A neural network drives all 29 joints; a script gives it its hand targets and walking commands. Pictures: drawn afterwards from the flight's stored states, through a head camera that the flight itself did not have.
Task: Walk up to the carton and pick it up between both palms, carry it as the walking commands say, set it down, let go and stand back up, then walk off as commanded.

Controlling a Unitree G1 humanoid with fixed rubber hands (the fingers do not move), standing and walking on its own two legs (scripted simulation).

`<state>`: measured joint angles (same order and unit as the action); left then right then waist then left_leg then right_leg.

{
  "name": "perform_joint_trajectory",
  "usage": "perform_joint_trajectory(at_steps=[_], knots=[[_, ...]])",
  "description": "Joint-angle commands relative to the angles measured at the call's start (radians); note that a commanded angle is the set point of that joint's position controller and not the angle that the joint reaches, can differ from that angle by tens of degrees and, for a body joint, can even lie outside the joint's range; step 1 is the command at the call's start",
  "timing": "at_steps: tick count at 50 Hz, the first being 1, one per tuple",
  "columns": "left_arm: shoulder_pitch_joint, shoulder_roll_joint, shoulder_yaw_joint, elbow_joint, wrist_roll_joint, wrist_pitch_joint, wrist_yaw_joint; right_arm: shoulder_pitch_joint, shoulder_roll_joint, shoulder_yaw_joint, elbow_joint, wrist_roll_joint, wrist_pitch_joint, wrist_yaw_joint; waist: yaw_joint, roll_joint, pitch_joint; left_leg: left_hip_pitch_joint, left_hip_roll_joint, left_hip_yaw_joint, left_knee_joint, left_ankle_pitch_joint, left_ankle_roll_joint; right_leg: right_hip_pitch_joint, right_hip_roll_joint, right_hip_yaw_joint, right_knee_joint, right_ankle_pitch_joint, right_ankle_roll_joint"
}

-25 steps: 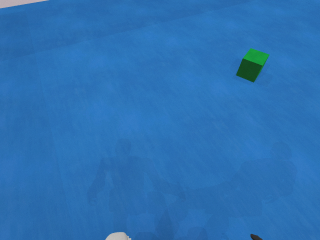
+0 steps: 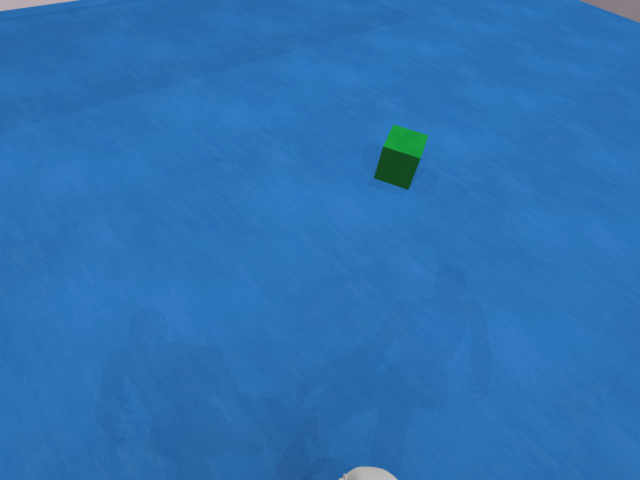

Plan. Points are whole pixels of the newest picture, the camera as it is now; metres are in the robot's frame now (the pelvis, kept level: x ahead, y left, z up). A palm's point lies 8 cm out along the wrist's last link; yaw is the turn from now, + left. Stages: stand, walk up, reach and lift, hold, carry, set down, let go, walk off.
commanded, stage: walk up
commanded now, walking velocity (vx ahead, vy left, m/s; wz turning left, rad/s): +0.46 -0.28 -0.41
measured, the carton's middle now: (400, 157) +1.65 -0.45 -0.68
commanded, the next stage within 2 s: none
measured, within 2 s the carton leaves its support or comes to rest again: neither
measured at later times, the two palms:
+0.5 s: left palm (231, 373) +0.29 +0.13 -0.13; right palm (541, 388) +0.30 -0.38 -0.13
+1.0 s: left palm (268, 238) +0.58 +0.10 -0.14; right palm (528, 314) +0.43 -0.39 -0.11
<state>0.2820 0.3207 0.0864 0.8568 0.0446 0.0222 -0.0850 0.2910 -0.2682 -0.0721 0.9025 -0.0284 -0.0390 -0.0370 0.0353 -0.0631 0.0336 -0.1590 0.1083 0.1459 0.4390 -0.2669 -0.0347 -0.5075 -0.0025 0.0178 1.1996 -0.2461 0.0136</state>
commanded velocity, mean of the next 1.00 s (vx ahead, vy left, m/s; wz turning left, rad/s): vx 0.49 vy -0.14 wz -0.21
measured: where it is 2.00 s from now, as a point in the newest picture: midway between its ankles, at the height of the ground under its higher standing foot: (369, 281)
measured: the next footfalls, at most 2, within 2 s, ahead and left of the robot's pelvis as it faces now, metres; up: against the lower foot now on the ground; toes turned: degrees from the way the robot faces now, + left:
right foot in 0.28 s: +0.28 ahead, -0.22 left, +0.00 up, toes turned -11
left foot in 0.78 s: +0.54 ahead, -0.03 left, +0.00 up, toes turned -1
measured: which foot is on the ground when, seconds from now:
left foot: down 0.00-0.28, up 0.30-0.76, down 0.78-1.00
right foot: up 0.00-0.26, down 0.28-0.78, up 0.80-1.00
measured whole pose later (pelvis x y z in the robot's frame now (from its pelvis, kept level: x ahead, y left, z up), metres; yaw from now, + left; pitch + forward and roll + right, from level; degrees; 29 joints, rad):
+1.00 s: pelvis +0.50 -0.13 +0.01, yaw -10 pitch +0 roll -2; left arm 0.25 0.25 0.06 0.97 0.03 -0.02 -0.05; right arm 0.36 -0.21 -0.06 1.02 -0.03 -0.08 0.00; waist -0.02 -0.04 0.04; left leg -0.16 0.09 0.15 0.40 -0.23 0.01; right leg -0.53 -0.09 -0.01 1.08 -0.19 0.03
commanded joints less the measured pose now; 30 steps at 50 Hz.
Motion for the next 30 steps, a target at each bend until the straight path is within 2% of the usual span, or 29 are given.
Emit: perform_joint_trajectory(at_steps=[1,4,6,10,11,12,13,14,15,16,17,18,19,20,21,23,25,28,30], knots=[[-0.022,-0.029,-0.009,-0.054,-0.003,0.010,-0.021,0.106,-0.101,-0.026,0.004,0.001,-0.023,0.002,-0.020,0.246,0.021,0.081,0.211,-0.097,-0.124,0.609,0.038,-0.150,-0.073,0.004,0.039,0.105,0.016],[-0.154,-0.053,-0.024,-0.080,-0.018,0.011,-0.028,0.141,-0.120,-0.031,0.020,0.000,-0.025,0.005,-0.052,0.275,0.069,0.047,0.220,-0.056,-0.186,0.508,0.058,-0.129,-0.087,-0.034,-0.189,0.152,0.021],[-0.246,-0.056,-0.031,-0.095,-0.029,0.007,-0.036,0.142,-0.142,-0.034,0.029,0.000,-0.027,0.006,-0.067,0.282,0.106,0.010,0.222,-0.021,-0.226,0.425,0.056,-0.057,-0.088,-0.065,-0.385,0.162,0.017],[-0.332,-0.033,-0.024,-0.094,-0.022,-0.004,-0.035,0.182,-0.186,-0.043,0.051,0.001,-0.020,0.006,-0.092,0.289,0.110,0.052,0.264,-0.002,-0.229,0.355,0.063,0.017,-0.075,-0.113,-0.540,0.059,-0.007],[-0.319,-0.024,-0.020,-0.086,-0.018,-0.010,-0.027,0.188,-0.195,-0.043,0.054,0.001,-0.019,0.010,-0.083,0.297,0.088,0.069,0.262,0.011,-0.190,0.395,0.060,0.060,-0.057,-0.124,-0.569,0.026,-0.016],[-0.240,-0.017,-0.014,-0.054,-0.015,-0.022,-0.011,0.182,-0.182,-0.036,0.057,0.002,-0.017,0.022,-0.049,0.294,0.031,0.066,0.232,0.051,-0.087,0.424,0.056,0.170,-0.032,-0.151,-0.609,0.008,-0.024],[-0.105,0.010,-0.003,-0.002,-0.011,-0.037,0.009,0.170,-0.161,-0.027,0.055,0.007,-0.016,0.033,0.015,0.238,-0.062,0.016,0.180,0.106,0.107,0.459,0.044,0.367,0.011,-0.195,-0.663,0.014,-0.035],[0.041,0.095,0.028,0.048,0.001,-0.050,0.023,0.189,-0.127,-0.018,0.039,0.002,-0.020,0.040,0.080,0.117,-0.178,-0.152,0.123,0.105,0.384,0.328,0.030,0.616,-0.009,-0.142,-0.638,-0.056,-0.061],[0.179,0.233,0.063,0.067,0.013,-0.061,0.041,0.178,-0.028,0.008,-0.016,-0.004,-0.034,0.044,0.131,-0.262,-0.269,-0.486,-0.019,0.053,0.729,-0.309,-0.003,0.786,-0.330,0.346,-0.803,-0.205,-0.165],[0.226,0.255,0.059,0.058,-0.011,-0.052,0.052,0.137,-0.027,0.015,-0.057,-0.003,-0.039,0.041,0.127,-0.277,-0.332,-0.572,0.004,-0.095,0.902,-0.356,0.027,0.773,-0.443,0.562,-0.942,-0.278,-0.222],[0.183,0.189,0.043,0.054,-0.013,-0.055,0.061,0.048,-0.050,0.012,-0.078,-0.014,-0.046,0.038,0.106,-0.161,-0.254,-0.599,0.049,-0.149,0.950,-0.268,0.049,0.704,-0.400,0.525,-0.939,-0.252,-0.223],[0.102,0.120,0.026,0.051,-0.013,-0.071,0.064,0.017,-0.049,0.010,-0.070,-0.014,-0.051,0.039,0.072,-0.056,-0.158,-0.597,0.084,-0.152,0.917,-0.169,0.050,0.601,-0.362,0.432,-0.919,-0.114,-0.221],[0.016,0.070,0.013,0.045,-0.019,-0.083,0.067,0.043,-0.049,0.008,-0.046,-0.013,-0.044,0.041,0.018,0.001,-0.107,-0.522,0.109,-0.165,0.846,-0.096,0.035,0.491,-0.306,0.343,-0.918,0.005,-0.205],[-0.033,0.036,0.002,0.046,-0.021,-0.093,0.072,0.091,-0.051,0.003,-0.024,-0.013,-0.031,0.047,-0.025,-0.005,-0.089,-0.451,0.110,-0.162,0.804,-0.069,0.018,0.417,-0.274,0.284,-0.926,0.100,-0.186],[-0.039,0.022,-0.005,0.047,-0.023,-0.102,0.073,0.109,-0.044,0.002,-0.014,-0.012,-0.019,0.053,-0.047,-0.012,-0.085,-0.405,0.100,-0.149,0.774,-0.055,0.006,0.376,-0.259,0.232,-0.934,0.187,-0.182],[-0.004,0.008,-0.014,0.067,-0.030,-0.116,0.073,0.048,-0.025,-0.001,-0.024,-0.012,0.002,0.062,-0.056,-0.035,-0.044,-0.385,0.094,-0.126,0.686,-0.037,-0.014,0.337,-0.253,0.178,-0.976,0.242,-0.188],[0.043,0.002,-0.019,0.083,-0.028,-0.118,0.076,-0.069,-0.012,-0.001,-0.057,-0.008,0.014,0.070,-0.037,-0.042,0.017,-0.408,0.093,-0.109,0.568,0.013,-0.024,0.324,-0.248,0.156,-1.027,0.191,-0.194],[0.093,0.003,-0.020,0.104,-0.029,-0.113,0.077,-0.214,0.000,0.006,-0.091,0.002,0.018,0.082,-0.009,-0.047,0.060,-0.376,0.066,-0.078,0.383,0.099,-0.026,0.313,-0.214,0.107,-1.061,0.092,-0.179],[0.137,0.006,-0.018,0.120,-0.031,-0.110,0.078,-0.281,0.008,0.010,-0.101,0.005,0.016,0.085,0.011,-0.040,0.076,-0.355,0.041,-0.052,0.312,0.129,-0.026,0.327,-0.213,0.103,-1.069,0.091,-0.175]])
